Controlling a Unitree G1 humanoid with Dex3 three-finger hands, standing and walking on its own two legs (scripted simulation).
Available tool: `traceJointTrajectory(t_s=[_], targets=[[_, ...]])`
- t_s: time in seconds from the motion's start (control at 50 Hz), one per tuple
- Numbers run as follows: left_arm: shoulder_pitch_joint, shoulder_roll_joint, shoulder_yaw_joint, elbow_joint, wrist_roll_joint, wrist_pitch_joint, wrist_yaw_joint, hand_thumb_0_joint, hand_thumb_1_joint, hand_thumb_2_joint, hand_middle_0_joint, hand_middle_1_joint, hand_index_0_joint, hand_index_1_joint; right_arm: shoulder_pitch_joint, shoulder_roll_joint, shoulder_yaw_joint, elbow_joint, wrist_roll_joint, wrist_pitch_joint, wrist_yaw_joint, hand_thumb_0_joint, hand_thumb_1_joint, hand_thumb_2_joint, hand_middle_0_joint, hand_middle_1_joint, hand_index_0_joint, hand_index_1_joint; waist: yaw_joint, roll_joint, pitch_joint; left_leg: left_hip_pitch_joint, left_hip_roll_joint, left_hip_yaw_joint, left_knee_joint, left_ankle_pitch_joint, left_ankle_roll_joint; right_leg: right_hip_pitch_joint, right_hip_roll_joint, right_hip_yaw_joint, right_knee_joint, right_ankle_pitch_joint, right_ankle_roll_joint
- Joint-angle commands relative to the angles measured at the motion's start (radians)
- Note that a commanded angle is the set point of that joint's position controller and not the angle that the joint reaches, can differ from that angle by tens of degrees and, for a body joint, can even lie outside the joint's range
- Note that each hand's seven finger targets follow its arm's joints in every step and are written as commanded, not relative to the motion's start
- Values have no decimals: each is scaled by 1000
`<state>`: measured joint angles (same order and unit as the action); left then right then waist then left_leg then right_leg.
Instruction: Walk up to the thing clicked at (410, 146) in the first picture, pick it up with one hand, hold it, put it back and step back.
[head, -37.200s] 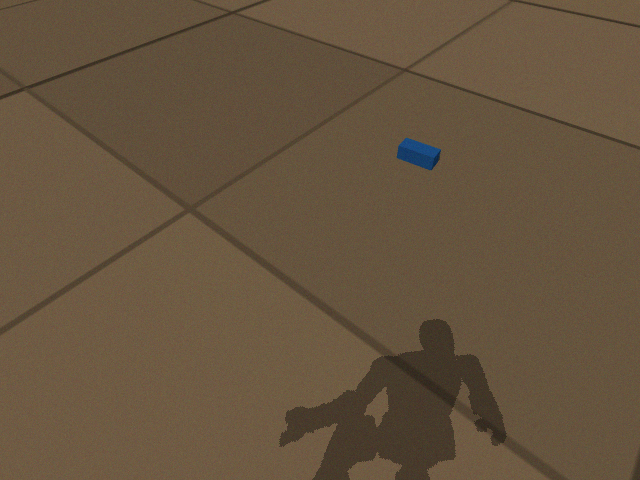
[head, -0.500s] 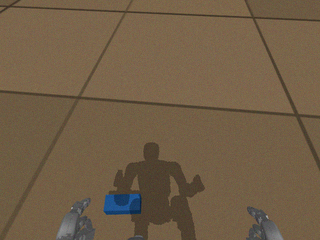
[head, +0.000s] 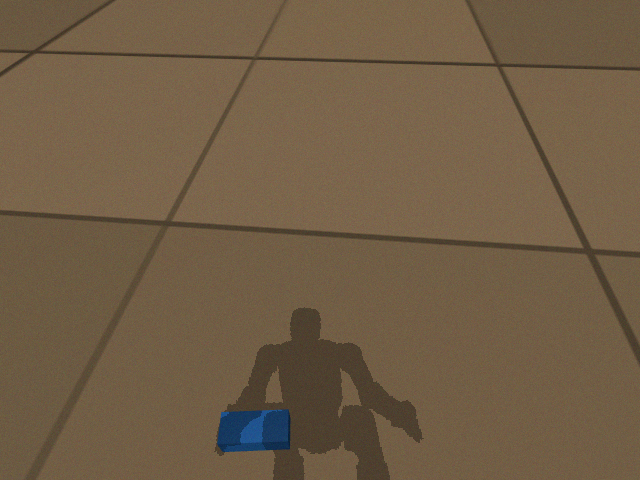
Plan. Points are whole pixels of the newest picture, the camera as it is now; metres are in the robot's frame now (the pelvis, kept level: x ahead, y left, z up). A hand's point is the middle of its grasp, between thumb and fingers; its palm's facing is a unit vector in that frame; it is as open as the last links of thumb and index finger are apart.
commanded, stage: stand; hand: left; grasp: from above
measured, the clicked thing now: (255, 430) +0.41 +0.24 -0.73
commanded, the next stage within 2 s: step back in 1.92 s
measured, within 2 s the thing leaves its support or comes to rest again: neither
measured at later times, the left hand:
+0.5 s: hand out of the picture +0.05 +0.22 -0.16, palm faces +0.01 -0.95 -0.33, open 7.3 cm
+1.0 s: hand out of the picture +0.06 +0.20 -0.16, palm faces -0.01 -0.96 -0.29, open 7.3 cm
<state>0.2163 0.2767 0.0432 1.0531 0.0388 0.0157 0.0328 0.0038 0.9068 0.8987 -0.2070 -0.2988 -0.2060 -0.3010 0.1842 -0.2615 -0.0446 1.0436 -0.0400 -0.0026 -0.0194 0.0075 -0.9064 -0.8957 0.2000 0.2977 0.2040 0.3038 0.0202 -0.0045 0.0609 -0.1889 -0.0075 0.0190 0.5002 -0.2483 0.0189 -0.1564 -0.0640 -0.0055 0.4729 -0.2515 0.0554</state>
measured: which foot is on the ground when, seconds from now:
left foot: down 0.00-1.00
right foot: down 0.00-1.00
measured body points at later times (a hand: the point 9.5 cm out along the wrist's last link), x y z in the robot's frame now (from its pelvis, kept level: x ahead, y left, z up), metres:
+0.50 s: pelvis +0.00 -0.01 +0.01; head -0.01 -0.01 +0.46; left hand +0.05 +0.27 -0.13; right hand +0.05 -0.30 -0.13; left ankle +0.02 +0.11 -0.74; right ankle +0.01 -0.16 -0.74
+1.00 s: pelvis +0.01 -0.02 +0.01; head +0.01 -0.02 +0.46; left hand +0.06 +0.25 -0.14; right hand +0.05 -0.30 -0.14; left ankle +0.02 +0.11 -0.74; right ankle +0.01 -0.16 -0.74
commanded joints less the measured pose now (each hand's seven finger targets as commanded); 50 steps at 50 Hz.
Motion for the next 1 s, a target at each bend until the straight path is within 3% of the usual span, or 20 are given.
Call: traceJointTrajectory(t_s=[0.0, 0.04, 0.08, 0.12, 0.24, 0.34, 0.38, 0.4, 0.46, 0.6, 0.76, 0.84, 0.86, 0.92, 0.96, 0.98], targets=[[-30, 168, 28, -35, -1, -27, 11, 0, 900, 900, -200, -300, -200, -301, -45, -200, -41, -45, 8, -22, -15, 0, -900, -900, 200, 300, 200, 300, -8, 18, -20, 27, 95, -123, -173, 38, 8, -8, -40, 46, -115, 68, -60], [-47, 179, 28, -23, -1, -26, 11, 0, 900, 900, -200, -300, -200, -301, -38, -196, -38, -34, 8, -16, -12, 0, -900, -900, 200, 300, 200, 300, -15, 3, 15, -12, 91, -124, -200, -21, 4, -5, -36, 48, -132, 11, -56], [-37, 179, 23, -11, 1, -30, 10, 0, 900, 900, -200, -300, -200, -301, -45, -197, -38, -26, 9, -12, -9, 0, -900, -900, 200, 300, 200, 300, -13, -15, 7, 9, 87, -116, -181, 2, 4, -13, -42, 53, -161, -11, -55], [-42, 181, 24, -7, -1, -30, 11, 0, 900, 900, -200, -300, -200, -301, -50, -204, -39, -18, 10, -12, -9, 0, -900, -900, 200, 300, 200, 300, -11, 15, -10, 22, 95, -121, -195, -13, 6, -2, -44, 54, -158, 19, -55], [-56, 188, 23, 9, -6, -37, 10, 0, 900, 900, -200, -300, -200, -301, -58, -206, -32, -1, 13, -19, -7, 0, -900, -900, 200, 300, 200, 300, -13, 8, -32, 53, 99, -105, -189, 99, 4, 29, -59, 64, -168, 108, -55], [-64, 198, 20, 21, -9, -30, 5, 0, 900, 900, -200, -300, -200, -301, -64, -210, -25, 13, 15, -15, -6, 0, -900, -900, 200, 300, 200, 300, -11, 16, 5, 25, 105, -115, -229, 9, -3, 8, -47, 58, -174, 37, -57], [-66, 192, 18, 25, -10, -30, 2, 0, 900, 900, -200, -300, -200, -301, -66, -216, -24, 16, 15, -16, -6, 0, -900, -900, 200, 300, 200, 300, -12, 31, 1, 20, 108, -114, -232, -2, -2, 20, -48, 61, -172, 45, -59], [-65, 196, 18, 24, -10, -32, 2, 0, 900, 900, -200, -300, -200, -301, -70, -221, -24, 15, 14, -18, -6, 0, -900, -900, 200, 300, 200, 300, -11, 24, -21, 39, 108, -108, -223, 39, -2, 25, -54, 67, -175, 69, -62], [-72, 199, 17, 31, -11, -31, 1, 0, 900, 900, -200, -300, -200, -301, -70, -217, -20, 21, 16, -16, -4, 0, -900, -900, 200, 300, 200, 300, -14, 12, -3, 25, 109, -110, -231, 1, -2, 14, -49, 65, -179, 38, -60], [-91, 194, 14, 37, -19, -37, 0, 0, 900, 900, -200, -300, -200, -301, -67, -209, -11, 29, 19, -20, -4, 0, -900, -900, 200, 300, 200, 300, -23, -5, -54, 91, 115, -85, -196, 178, -1, 34, -59, 71, -179, 171, -62], [-91, 188, 11, 44, -20, -35, -3, 0, 900, 900, -200, -300, -200, -301, -72, -214, -5, 44, 20, -15, -4, 0, -900, -900, 200, 300, 200, 300, -21, 14, -33, 79, 117, -77, -209, 129, -4, 33, -56, 79, -199, 144, -62], [-84, 164, 4, 55, -21, -32, -3, 0, 900, 900, -200, -300, -200, -301, -62, -182, 2, 58, 23, -10, -2, 0, -900, -900, 200, 300, 200, 300, -21, -1, -32, 77, 115, -74, -214, 123, -6, 30, -49, 76, -201, 129, -62], [-87, 182, 8, 48, -20, -33, -4, 0, 900, 900, -200, -300, -200, -301, -59, -202, -1, 54, 21, -12, -3, 0, -900, -900, 200, 300, 200, 300, -23, 12, -27, 67, 114, -74, -219, 103, -8, 29, -50, 79, -203, 124, -60], [-93, 162, 5, 54, -21, -34, -3, 0, 900, 900, -200, -300, -200, -301, -60, -168, 7, 59, 24, -14, -2, 0, -900, -900, 200, 300, 200, 300, -27, -3, -56, 87, 118, -68, -214, 163, -8, 47, -51, 74, -186, 180, -65], [-91, 173, 8, 46, -22, -34, -4, 0, 900, 900, -200, -300, -200, -301, -66, -205, -1, 55, 22, -18, -5, 0, -900, -900, 200, 300, 200, 300, -22, 25, -64, 97, 122, -68, -208, 182, -7, 48, -53, 79, -185, 200, -65], [-94, 175, 9, 48, -22, -33, -4, 0, 900, 900, -200, -300, -200, -301, -65, -197, 1, 60, 22, -18, -6, 0, -900, -900, 200, 300, 200, 300, -21, 24, -56, 89, 120, -68, -213, 186, -10, 49, -52, 78, -181, 203, -65]])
